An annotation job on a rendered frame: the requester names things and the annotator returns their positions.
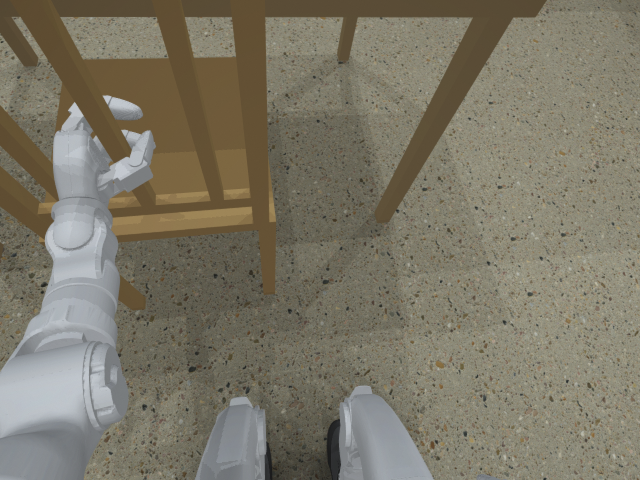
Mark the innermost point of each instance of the left robot forearm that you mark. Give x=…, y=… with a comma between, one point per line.
x=82, y=295

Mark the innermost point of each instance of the robot thigh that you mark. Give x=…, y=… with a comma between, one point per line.
x=237, y=438
x=387, y=451

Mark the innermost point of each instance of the chair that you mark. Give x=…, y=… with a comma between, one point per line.
x=208, y=118

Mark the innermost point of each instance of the table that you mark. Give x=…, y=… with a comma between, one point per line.
x=490, y=20

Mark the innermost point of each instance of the left robot upper arm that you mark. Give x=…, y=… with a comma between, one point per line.
x=54, y=408

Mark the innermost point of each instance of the robot left thigh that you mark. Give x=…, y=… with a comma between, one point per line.
x=237, y=438

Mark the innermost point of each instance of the robot left hand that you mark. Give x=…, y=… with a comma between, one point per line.
x=78, y=160

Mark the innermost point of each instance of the robot right thigh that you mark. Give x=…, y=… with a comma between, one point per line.
x=387, y=451

